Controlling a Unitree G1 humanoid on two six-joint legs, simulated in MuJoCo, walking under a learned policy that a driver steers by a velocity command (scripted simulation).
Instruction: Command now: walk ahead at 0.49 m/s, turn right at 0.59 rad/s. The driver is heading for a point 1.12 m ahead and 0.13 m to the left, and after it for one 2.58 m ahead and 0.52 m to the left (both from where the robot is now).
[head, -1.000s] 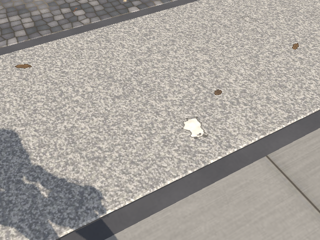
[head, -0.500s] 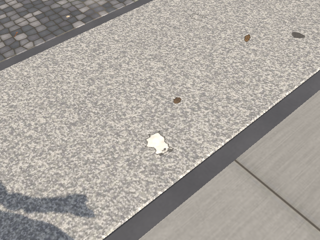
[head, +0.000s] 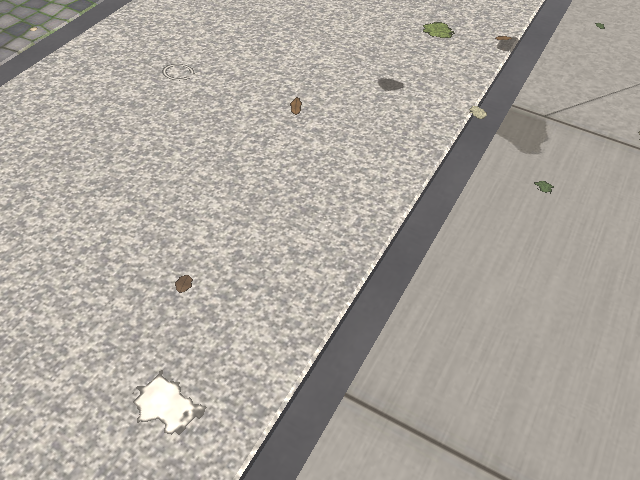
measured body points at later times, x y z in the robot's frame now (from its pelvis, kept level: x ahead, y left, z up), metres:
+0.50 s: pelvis +0.27 -0.06 +0.00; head +0.30 -0.08 +0.45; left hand +0.34 +0.19 -0.12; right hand +0.29 -0.32 -0.14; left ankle +0.27 +0.09 -0.66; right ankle +0.26 -0.13 -0.74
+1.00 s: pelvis +0.53 +0.01 -0.01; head +0.56 +0.02 +0.44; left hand +0.58 +0.28 -0.13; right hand +0.67 -0.25 -0.13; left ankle +0.55 +0.04 -0.74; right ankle +0.55 -0.16 -0.65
